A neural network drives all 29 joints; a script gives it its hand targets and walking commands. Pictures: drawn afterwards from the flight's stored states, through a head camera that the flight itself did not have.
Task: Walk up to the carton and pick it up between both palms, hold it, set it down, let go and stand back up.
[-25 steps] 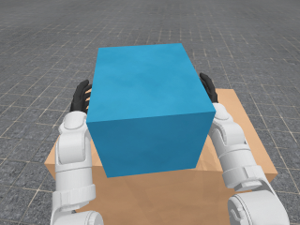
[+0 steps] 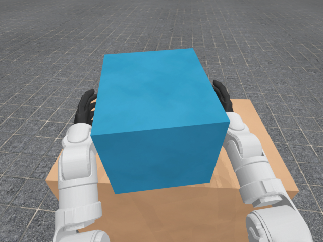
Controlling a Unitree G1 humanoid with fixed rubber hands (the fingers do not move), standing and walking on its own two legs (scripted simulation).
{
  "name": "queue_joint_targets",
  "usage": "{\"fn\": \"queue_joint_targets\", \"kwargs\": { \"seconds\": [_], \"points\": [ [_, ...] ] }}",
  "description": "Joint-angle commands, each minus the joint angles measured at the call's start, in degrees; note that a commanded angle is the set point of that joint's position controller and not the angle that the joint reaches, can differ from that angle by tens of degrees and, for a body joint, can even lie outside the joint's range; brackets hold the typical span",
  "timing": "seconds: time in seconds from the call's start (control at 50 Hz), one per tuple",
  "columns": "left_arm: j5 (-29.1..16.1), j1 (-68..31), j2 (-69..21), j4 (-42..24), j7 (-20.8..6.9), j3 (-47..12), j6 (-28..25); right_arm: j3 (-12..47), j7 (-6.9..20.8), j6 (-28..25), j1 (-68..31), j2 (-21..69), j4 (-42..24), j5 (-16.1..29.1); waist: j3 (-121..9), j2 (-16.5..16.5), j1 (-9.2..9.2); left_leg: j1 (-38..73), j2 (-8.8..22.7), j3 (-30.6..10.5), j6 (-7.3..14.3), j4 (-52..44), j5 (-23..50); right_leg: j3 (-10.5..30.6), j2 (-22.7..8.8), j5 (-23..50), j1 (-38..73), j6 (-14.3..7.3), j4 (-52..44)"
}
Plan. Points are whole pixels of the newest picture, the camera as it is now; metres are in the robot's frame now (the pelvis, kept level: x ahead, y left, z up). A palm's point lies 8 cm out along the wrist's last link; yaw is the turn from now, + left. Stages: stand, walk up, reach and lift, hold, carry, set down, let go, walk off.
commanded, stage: hold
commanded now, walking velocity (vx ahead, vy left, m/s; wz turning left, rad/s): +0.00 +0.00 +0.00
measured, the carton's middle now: (156, 117) +0.38 +0.00 +0.16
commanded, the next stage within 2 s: none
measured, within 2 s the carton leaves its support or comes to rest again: neither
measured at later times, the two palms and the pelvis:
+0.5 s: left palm (87, 128) +0.34 +0.16 +0.17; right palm (225, 118) +0.34 -0.16 +0.17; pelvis +0.00 +0.00 +0.00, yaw -1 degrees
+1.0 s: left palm (87, 127) +0.34 +0.16 +0.17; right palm (225, 118) +0.34 -0.16 +0.17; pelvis +0.00 +0.00 +0.00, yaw +0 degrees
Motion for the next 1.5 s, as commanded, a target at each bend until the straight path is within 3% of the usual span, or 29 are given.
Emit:
{"fn": "queue_joint_targets", "kwargs": {
  "seconds": [0.0, 0.08, 0.12, 0.24, 0.3, 0.4, 0.48, 0.54, 0.6, 0.68, 0.72, 0.78, 0.84, 0.88, 1.0, 1.02, 1.1, 1.2, 1.24, 1.3, 1.36, 1.4, 1.44, 1.48],
  "points": [
    [-8.2, -40.3, -26.6, -9.6, -8.1, -30.6, -3.2, 22.9, 5.7, -3.3, -39.4, 30.9, -19.3, 5.8, -18.2, 4.3, -0.60, 7.5, -2.7, 2.1, -2.6, 1.6, 17.6, -2.2, 2.4, 16.8, 0.8, 3.2, 0.6],
    [-11.2, -47.0, -28.9, -12.6, -6.0, -35.4, -4.7, 23.8, 6.3, -4.3, -44.5, 34.0, -23.0, 6.0, -21.9, 6.0, -0.03, 8.1, -2.4, 2.0, -2.1, 2.1, 15.5, -2.2, 2.7, 11.8, -2.5, 2.4, 0.8],
    [-11.9, -47.2, -29.9, -10.7, -5.0, -36.0, -5.2, 24.1, 6.7, -4.7, -46.7, 34.5, -24.2, 5.6, -24.3, 5.5, 0.92, 8.4, -2.1, 1.8, -1.4, 2.2, 13.9, -2.0, 2.8, 9.7, -3.8, 2.2, 0.8],
    [-7.6, -39.3, -27.1, -1.1, -5.7, -28.4, -2.7, 20.0, 7.4, -2.8, -40.7, 30.4, -12.4, 2.8, -19.6, 3.4, 1.82, 6.5, -1.5, 3.0, 0.2, -1.1, 6.4, -1.3, 2.3, 3.4, -3.8, 1.7, -0.7],
    [-6.8, -31.3, -26.9, -3.7, -7.2, -27.5, -1.3, 20.7, 7.0, -2.0, -32.8, 28.6, -12.3, 3.9, -22.1, 2.7, 0.31, 9.1, -1.5, 3.0, -0.8, -0.6, 13.7, -1.1, 2.7, 11.4, 1.2, 2.0, -0.4],
    [-7.8, -31.0, -26.2, -8.9, -8.7, -28.3, -1.8, 23.3, 5.9, -2.2, -32.8, 29.7, -19.1, 5.6, -22.8, 1.4, -0.50, 8.9, -2.7, 2.7, -1.9, 1.0, 20.4, -1.3, 2.8, 22.7, 5.2, 3.5, 0.6],
    [-9.6, -40.3, -27.2, -11.1, -7.9, -31.5, -3.8, 24.1, 6.1, -3.7, -40.2, 32.7, -22.5, 5.8, -21.8, 2.6, -0.01, 7.5, -2.9, 2.4, -1.6, 1.3, 17.0, -1.6, 2.5, 18.9, 2.1, 3.4, 0.9],
    [-10.5, -48.3, -28.5, -8.8, -6.5, -33.0, -5.1, 22.9, 7.0, -4.5, -46.6, 34.6, -21.3, 4.7, -20.4, 4.6, 1.27, 5.5, -2.5, 2.7, -0.8, 0.3, 9.5, -1.9, 2.2, 7.8, -3.5, 2.5, 0.1],
    [-10.7, -51.8, -29.5, -4.6, -4.9, -33.3, -5.8, 20.4, 8.3, -5.1, -49.6, 35.1, -17.0, 2.6, -21.0, 5.6, 1.88, 4.9, -1.7, 2.6, 0.1, -1.1, 2.3, -1.9, 2.0, -1.6, -7.8, 1.6, -0.6],
    [-9.8, -49.4, -29.1, 1.3, -4.5, -30.3, -4.9, 18.1, 8.9, -5.0, -49.1, 33.7, -11.1, 1.1, -22.6, 4.6, 1.98, 5.1, -1.4, 2.9, 1.2, -1.7, -0.3, -1.4, 1.8, -3.2, -7.4, 1.5, -0.6],
    [-7.7, -45.2, -27.2, 4.2, -5.7, -26.2, -3.7, 16.8, 8.3, -4.1, -45.7, 32.6, -7.1, 0.6, -21.5, 2.8, 1.81, 4.5, -1.7, 3.6, 1.7, -2.2, 0.0, -1.1, 1.4, -1.2, -4.5, 2.1, -0.8],
    [-6.7, -34.2, -26.6, 1.7, -7.7, -24.8, -2.6, 19.0, 6.8, -2.9, -35.7, 31.0, -8.0, 2.3, -23.7, 1.4, 0.01, 7.1, -2.4, 3.5, 0.4, -1.0, 10.9, -0.7, 2.1, 13.2, 3.3, 3.0, 0.0],
    [-7.7, -31.3, -26.2, -5.8, -9.2, -26.4, -2.9, 22.5, 5.1, -2.5, -32.2, 30.4, -15.1, 5.0, -27.5, 1.5, -1.76, 9.3, -3.3, 2.8, -1.8, 1.6, 22.1, -1.1, 2.6, 28.4, 9.1, 4.3, 2.0],
    [-7.5, -30.0, -26.1, -7.7, -9.3, -27.1, -3.0, 23.6, 4.8, -2.6, -31.2, 29.9, -18.2, 5.8, -24.8, 1.8, -1.72, 8.7, -3.4, 2.3, -2.4, 1.8, 23.2, -1.3, 2.6, 30.1, 8.3, 4.5, 1.9],
    [-10.0, -41.8, -27.7, -14.0, -7.2, -33.6, -4.4, 26.4, 5.4, -4.0, -40.5, 33.0, -25.2, 7.3, -20.1, 4.5, 0.43, 8.8, -2.7, 1.8, -2.6, 2.8, 21.5, -2.2, 2.9, 20.2, 0.6, 3.2, 1.2],
    [-10.8, -45.4, -28.0, -13.7, -6.5, -34.4, -4.9, 26.4, 5.5, -4.2, -44.0, 33.9, -26.1, 7.2, -21.1, 4.8, 1.00, 8.0, -2.8, 1.9, -2.1, 2.6, 18.5, -2.2, 2.7, 16.6, -1.0, 3.1, 1.0],
    [-10.5, -48.2, -29.1, -6.7, -5.0, -33.5, -4.9, 22.8, 7.2, -4.3, -47.7, 34.4, -20.4, 4.4, -18.8, 5.1, 2.48, 5.3, -2.0, 2.7, -0.2, -0.3, 6.1, -1.7, 2.3, 2.4, -6.8, 1.8, -0.3],
    [-8.5, -45.6, -28.3, 1.2, -5.2, -29.0, -3.1, 17.1, 8.5, -3.5, -45.7, 30.9, -10.3, 1.4, -19.6, 4.5, 1.59, 5.1, -0.9, 3.0, 0.8, -2.8, -1.2, -1.5, 2.0, -5.2, -7.8, 1.2, -1.3],
    [-7.4, -41.3, -27.6, 1.5, -5.9, -27.3, -2.3, 16.2, 8.5, -2.9, -40.7, 29.9, -7.0, 0.9, -20.3, 3.7, 0.65, 6.5, -0.9, 3.2, 0.4, -2.6, 2.2, -1.5, 2.2, -0.9, -4.5, 1.5, -1.0],
    [-7.2, -36.4, -26.3, 0.3, -7.8, -25.5, -1.8, 17.4, 7.6, -2.3, -36.5, 29.4, -8.0, 1.8, -22.9, 2.0, -0.70, 7.6, -2.0, 3.4, -0.1, -1.4, 8.8, -1.2, 2.1, 8.8, 0.8, 2.6, -0.6],
    [-7.7, -32.0, -26.4, -4.2, -8.9, -26.6, -2.1, 20.8, 6.2, -2.6, -34.0, 29.5, -14.9, 4.1, -25.6, 1.3, -1.73, 9.3, -2.8, 3.0, -1.5, 1.0, 19.0, -1.2, 2.7, 22.5, 6.5, 3.6, 0.8],
    [-9.4, -32.9, -27.3, -9.5, -8.6, -29.9, -3.3, 23.5, 5.7, -3.4, -34.1, 30.4, -20.9, 5.8, -28.5, 2.8, -2.00, 10.0, -3.1, 2.3, -2.8, 2.7, 24.5, -1.5, 3.0, 28.3, 7.5, 3.9, 1.9],
    [-9.4, -33.5, -27.4, -10.6, -8.1, -31.0, -4.1, 24.8, 5.6, -3.5, -34.3, 31.0, -23.2, 6.2, -25.3, 3.0, -1.32, 9.3, -3.0, 1.7, -2.9, 2.6, 24.5, -1.6, 2.9, 28.3, 5.8, 3.9, 1.8],
    [-8.9, -35.8, -27.3, -10.4, -7.6, -31.7, -4.4, 25.0, 5.9, -3.7, -35.6, 31.4, -23.1, 6.0, -20.9, 3.5, -0.57, 8.7, -2.7, 1.8, -2.7, 2.1, 22.3, -1.9, 2.9, 23.9, 2.8, 3.5, 1.1]
  ]
}}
